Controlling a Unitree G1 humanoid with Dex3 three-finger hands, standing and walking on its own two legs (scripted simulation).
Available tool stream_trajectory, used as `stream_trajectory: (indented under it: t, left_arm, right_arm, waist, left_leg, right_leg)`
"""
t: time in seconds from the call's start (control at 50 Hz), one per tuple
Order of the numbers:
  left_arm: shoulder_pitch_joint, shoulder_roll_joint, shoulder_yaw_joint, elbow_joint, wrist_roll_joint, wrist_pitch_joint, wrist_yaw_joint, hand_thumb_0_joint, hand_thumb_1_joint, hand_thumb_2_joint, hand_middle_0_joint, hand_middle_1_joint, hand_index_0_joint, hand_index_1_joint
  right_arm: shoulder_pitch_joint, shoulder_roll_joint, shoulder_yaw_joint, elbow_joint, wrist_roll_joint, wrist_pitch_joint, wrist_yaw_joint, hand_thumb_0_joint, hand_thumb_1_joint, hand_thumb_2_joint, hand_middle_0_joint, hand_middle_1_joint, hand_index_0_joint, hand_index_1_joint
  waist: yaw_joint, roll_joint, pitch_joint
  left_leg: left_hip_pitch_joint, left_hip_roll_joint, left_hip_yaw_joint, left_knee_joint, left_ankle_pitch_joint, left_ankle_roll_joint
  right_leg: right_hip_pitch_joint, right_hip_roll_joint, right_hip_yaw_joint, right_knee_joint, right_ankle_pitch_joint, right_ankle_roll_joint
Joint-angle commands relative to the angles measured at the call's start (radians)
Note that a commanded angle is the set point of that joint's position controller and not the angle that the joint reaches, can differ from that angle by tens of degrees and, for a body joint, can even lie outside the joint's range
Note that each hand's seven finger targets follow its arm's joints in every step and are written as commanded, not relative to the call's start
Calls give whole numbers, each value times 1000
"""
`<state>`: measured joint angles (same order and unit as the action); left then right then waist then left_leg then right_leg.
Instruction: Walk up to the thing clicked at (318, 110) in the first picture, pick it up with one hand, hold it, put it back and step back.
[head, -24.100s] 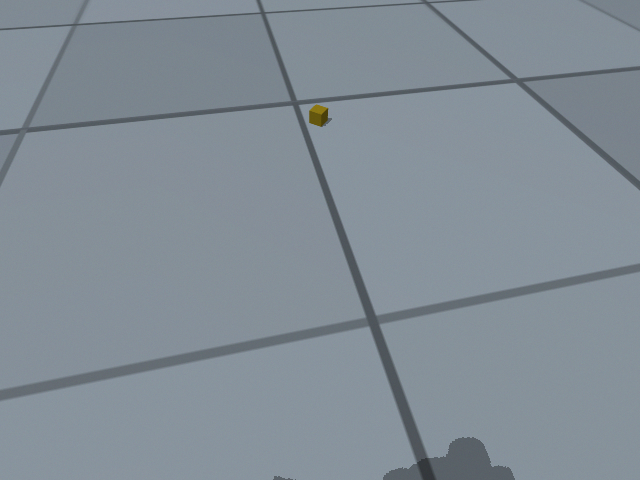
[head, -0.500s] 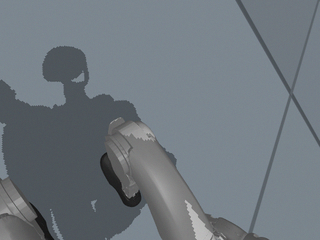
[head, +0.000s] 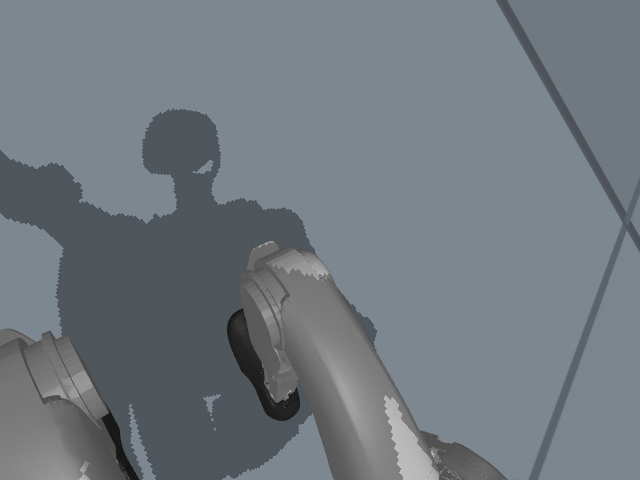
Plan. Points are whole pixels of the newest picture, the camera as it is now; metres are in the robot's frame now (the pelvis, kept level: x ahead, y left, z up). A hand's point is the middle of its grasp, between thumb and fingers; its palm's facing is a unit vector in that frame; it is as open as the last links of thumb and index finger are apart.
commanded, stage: settle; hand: left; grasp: from above
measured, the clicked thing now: out of the picture +0.43 +0.38 -0.26
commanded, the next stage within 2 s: lift in 0.30 s
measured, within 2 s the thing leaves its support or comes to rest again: neither
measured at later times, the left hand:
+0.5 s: hand out of the picture +0.43 +0.37 -0.15, palm faces +0.02 -0.46 -0.89, open 10.7 cm
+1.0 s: hand out of the picture +0.37 +0.36 -0.03, palm faces +0.02 -0.45 -0.89, open 10.7 cm
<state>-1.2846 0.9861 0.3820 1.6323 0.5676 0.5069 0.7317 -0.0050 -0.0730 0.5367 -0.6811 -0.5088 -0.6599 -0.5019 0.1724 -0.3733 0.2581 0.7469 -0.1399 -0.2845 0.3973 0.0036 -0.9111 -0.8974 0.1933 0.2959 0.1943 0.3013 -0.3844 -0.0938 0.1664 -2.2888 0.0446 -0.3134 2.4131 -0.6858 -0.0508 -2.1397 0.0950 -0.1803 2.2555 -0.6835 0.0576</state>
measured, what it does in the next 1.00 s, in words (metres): rises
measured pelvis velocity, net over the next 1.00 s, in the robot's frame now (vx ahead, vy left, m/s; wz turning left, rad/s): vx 0.00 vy -0.02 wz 0.16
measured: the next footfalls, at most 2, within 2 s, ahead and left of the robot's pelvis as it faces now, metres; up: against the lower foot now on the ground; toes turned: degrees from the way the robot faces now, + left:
none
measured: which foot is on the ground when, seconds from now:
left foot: down 0.00-1.00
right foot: down 0.00-1.00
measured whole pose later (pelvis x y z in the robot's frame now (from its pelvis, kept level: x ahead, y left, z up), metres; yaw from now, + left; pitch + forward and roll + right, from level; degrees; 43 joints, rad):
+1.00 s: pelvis +0.00 -0.02 +0.07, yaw +9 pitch +34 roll -4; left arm -1.06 0.56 0.30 1.45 0.57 0.63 0.53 -0.01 -0.05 0.53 -0.66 -0.51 -0.64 -0.50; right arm 0.17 -0.31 -0.02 0.91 -0.05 -0.22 0.25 0.01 -0.90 -0.90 0.19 0.30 0.20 0.30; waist -0.19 0.06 -0.18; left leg -2.09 0.07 -0.12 2.13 -0.64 -0.05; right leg -2.03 0.06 -0.04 2.10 -0.68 0.02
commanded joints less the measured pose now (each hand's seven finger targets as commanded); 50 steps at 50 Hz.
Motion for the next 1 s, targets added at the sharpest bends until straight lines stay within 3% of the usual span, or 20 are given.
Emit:
stream_trajectory:
  t: [0.0, 0.1, 0.2, 0.24, 0.32, 0.36, 0.42, 0.48, 0.5, 0.62, 0.66, 0.68, 0.74, 0.78, 0.8, 0.82, 0.84, 0.88, 0.98]
  left_arm:
    - [-256, 136, -58, -134, 28, 22, 15, 0, 689, 821, -1038, -627, -1031, -639]
    - [-284, 90, -81, -132, 23, 33, -8, 0, 705, 873, -1045, -674, -1042, -683]
    - [-313, 113, -75, -143, 61, 39, -18, 0, 688, 888, -1024, -704, -1027, -706]
    - [-323, 132, -54, -143, 76, 37, -13, 0, 701, 911, -1020, -741, -1030, -736]
    - [-316, 99, -58, -119, 84, 49, -23, 0, 675, 930, -996, -747, -1005, -744]
    - [-357, 131, -39, -154, 91, 44, -18, 0, 673, 947, -1020, -721, -1017, -730]
    - [-310, 87, -48, -96, 94, 55, -27, 0, 718, 876, -1028, -748, -1050, -730]
    - [-327, 80, -51, -145, 74, 55, -52, 0, 686, 839, -995, -742, -1024, -716]
    - [-312, 84, -50, -155, 79, 56, -60, 0, 672, 831, -977, -748, -1009, -719]
    - [-271, 66, -47, -208, 106, 72, -95, 0, 673, 812, -987, -719, -1014, -695]
    - [-268, 8, -62, -222, 102, 79, -100, 0, 676, 791, -978, -728, -1013, -696]
    - [-288, 22, -58, -262, 106, 79, -102, 0, 691, 791, -987, -724, -1023, -692]
    - [-267, -52, -84, -272, 80, 89, -109, 0, 694, 761, -996, -693, -1029, -662]
    - [-249, -54, -72, -293, 74, 95, -111, 0, 686, 763, -1000, -674, -1027, -650]
    - [-268, -64, -78, -356, 69, 96, -117, 0, 683, 765, -1019, -639, -1035, -627]
    - [-246, -104, -97, -322, 65, 102, -122, 0, 684, 769, -1019, -639, -1034, -628]
    - [-244, -117, -113, -337, 66, 104, -133, 0, 701, 762, -1021, -643, -1040, -627]
    - [-226, -117, -107, -353, 62, 109, -138, 0, 706, 781, -1042, -637, -1054, -628]
    - [-155, -194, -154, -399, 29, 141, -178, 0, 711, 783, -1033, -663, -1053, -647]
  right_arm:
    - [266, -315, -112, 67, 16, 7, 2, 0, -892, -892, 200, 299, 200, 299]
    - [274, -292, -135, 97, 24, 5, -9, 0, -891, -891, 200, 300, 200, 300]
    - [257, -279, -158, 141, 24, 1, -23, 0, -890, -890, 200, 300, 200, 300]
    - [257, -284, -168, 135, 17, -2, -28, 0, -889, -890, 201, 300, 200, 300]
    - [235, -290, -197, 143, 15, -6, -38, 0, -887, -888, 201, 300, 200, 300]
    - [246, -281, -201, 168, 16, -6, -43, 0, -886, -888, 200, 300, 200, 300]
    - [242, -274, -213, 155, 20, -6, -43, 0, -891, -897, 200, 300, 200, 300]
    - [250, -253, -224, 171, 17, -5, -53, 0, -892, -897, 200, 300, 200, 300]
    - [265, -245, -226, 184, 19, -3, -54, 0, -891, -896, 200, 300, 200, 300]
    - [239, -244, -276, 162, 45, 7, -70, 0, -893, -897, 200, 300, 200, 300]
    - [247, -234, -291, 163, 53, 16, -74, 0, -893, -897, 200, 300, 200, 300]
    - [251, -225, -294, 167, 53, 18, -79, 0, -892, -897, 200, 300, 200, 300]
    - [236, -208, -317, 170, 64, 27, -97, 0, -892, -897, 200, 300, 200, 300]
    - [245, -205, -331, 164, 76, 34, -106, 0, -891, -896, 200, 300, 200, 300]
    - [240, -192, -333, 173, 75, 38, -111, 0, -891, -896, 200, 300, 200, 300]
    - [222, -196, -343, 173, 79, 44, -117, 0, -890, -896, 200, 300, 200, 300]
    - [218, -189, -339, 171, 81, 44, -125, 0, -889, -896, 200, 300, 200, 300]
    - [220, -185, -345, 160, 90, 48, -138, 0, -889, -896, 200, 300, 200, 300]
    - [173, -152, -338, 138, 104, 50, -172, 0, -888, -896, 200, 300, 200, 300]
  waist:
    - [-27, 593, -728]
    - [-14, 547, -722]
    - [9, 536, -740]
    - [15, 535, -771]
    - [21, 529, -789]
    - [35, 542, -817]
    - [41, 508, -816]
    - [52, 482, -830]
    - [73, 487, -861]
    - [132, 494, -982]
    - [141, 493, -1017]
    - [143, 493, -1018]
    - [146, 453, -1013]
    - [171, 451, -1052]
    - [166, 454, -1055]
    - [163, 437, -1027]
    - [153, 416, -1011]
    - [176, 399, -1022]
    - [181, 294, -995]
  left_leg:
    - [606, 43, 133, -245, 248, 31]
    - [575, 33, 149, -255, 202, 40]
    - [563, 24, 168, -266, 160, 47]
    - [577, 23, 173, -276, 167, 45]
    - [601, 21, 186, -288, 174, 46]
    - [619, 24, 188, -294, 170, 45]
    - [585, 20, 205, -277, 171, 52]
    - [557, 11, 227, -280, 187, 58]
    - [563, 12, 234, -281, 196, 56]
    - [635, 9, 246, -323, 236, 50]
    - [680, 10, 252, -350, 251, 47]
    - [677, 8, 257, -359, 247, 49]
    - [683, 4, 271, -396, 207, 52]
    - [720, 4, 275, -410, 208, 52]
    - [748, 3, 272, -426, 216, 51]
    - [745, 4, 269, -444, 199, 52]
    - [747, 2, 267, -463, 171, 52]
    - [766, 1, 270, -485, 159, 51]
    - [765, -12, 292, -550, 127, 62]
  right_leg:
    - [307, 8, -84, -203, 346, -62]
    - [288, 13, -62, -221, 303, -63]
    - [280, 6, -44, -234, 252, -63]
    - [287, 3, -39, -232, 253, -67]
    - [281, -4, -37, -234, 255, -66]
    - [282, -4, -34, -236, 248, -66]
    - [294, -2, -16, -252, 237, -64]
    - [317, -4, 1, -271, 240, -57]
    - [337, -2, 8, -273, 242, -57]
    - [352, -11, 14, -273, 276, -68]
    - [359, -12, 16, -280, 297, -74]
    - [362, -12, 23, -292, 292, -74]
    - [371, -14, 45, -343, 243, -74]
    - [357, -18, 55, -356, 235, -80]
    - [345, -23, 54, -360, 245, -80]
    - [330, -27, 51, -367, 230, -80]
    - [330, -24, 59, -388, 197, -80]
    - [357, -24, 70, -419, 176, -82]
    - [466, -22, 109, -550, 96, -70]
